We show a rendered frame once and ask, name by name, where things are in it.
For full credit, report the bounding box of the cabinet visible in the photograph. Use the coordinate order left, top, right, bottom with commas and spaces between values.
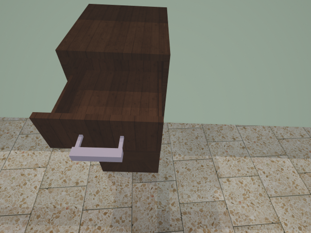
55, 4, 171, 173

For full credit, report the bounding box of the handle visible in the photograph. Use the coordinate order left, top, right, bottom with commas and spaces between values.
69, 134, 124, 162

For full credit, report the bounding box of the drawer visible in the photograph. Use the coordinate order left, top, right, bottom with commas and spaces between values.
29, 58, 164, 151

